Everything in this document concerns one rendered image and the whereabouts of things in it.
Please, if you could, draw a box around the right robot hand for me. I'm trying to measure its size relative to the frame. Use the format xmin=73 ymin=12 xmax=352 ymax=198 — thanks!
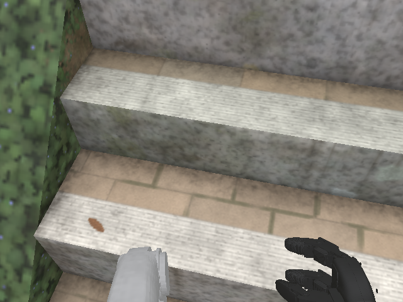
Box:
xmin=275 ymin=237 xmax=378 ymax=302

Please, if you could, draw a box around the left robot thigh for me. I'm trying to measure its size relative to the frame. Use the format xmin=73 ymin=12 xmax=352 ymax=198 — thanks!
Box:
xmin=107 ymin=247 xmax=170 ymax=302

